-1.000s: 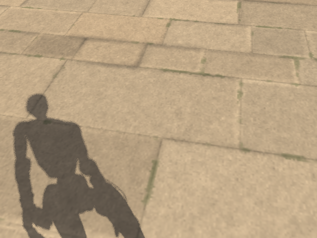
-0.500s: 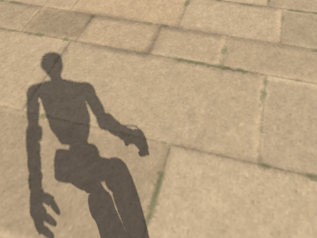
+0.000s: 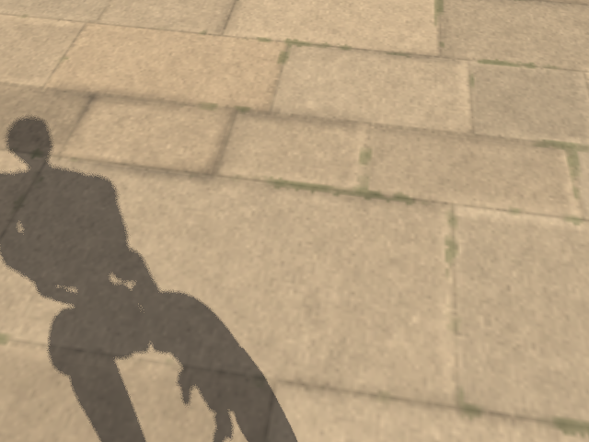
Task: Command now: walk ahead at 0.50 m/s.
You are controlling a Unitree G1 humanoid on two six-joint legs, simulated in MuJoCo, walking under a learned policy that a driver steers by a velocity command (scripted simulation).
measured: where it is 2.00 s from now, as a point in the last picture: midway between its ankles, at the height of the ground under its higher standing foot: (293, 399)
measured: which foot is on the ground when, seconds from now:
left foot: down 0.00-0.06, up 0.08-0.60, down 0.62-1.00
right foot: up 0.00-0.04, down 0.06-0.64, up 0.66-1.00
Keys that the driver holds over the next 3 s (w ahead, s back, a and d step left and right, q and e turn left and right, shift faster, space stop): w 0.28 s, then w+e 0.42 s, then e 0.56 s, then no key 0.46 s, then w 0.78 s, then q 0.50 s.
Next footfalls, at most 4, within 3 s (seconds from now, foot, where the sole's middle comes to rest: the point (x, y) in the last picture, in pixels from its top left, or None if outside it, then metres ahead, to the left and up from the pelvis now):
0.06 right None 0.21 -0.09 -0.77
0.62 left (253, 408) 0.53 0.08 -0.77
1.10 right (349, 366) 0.61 -0.15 -0.77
1.58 left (264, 362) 0.63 0.05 -0.77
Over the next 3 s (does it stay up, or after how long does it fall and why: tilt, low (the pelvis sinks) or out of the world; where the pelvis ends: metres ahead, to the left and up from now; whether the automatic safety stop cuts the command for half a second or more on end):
stays up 0.91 -0.22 0.00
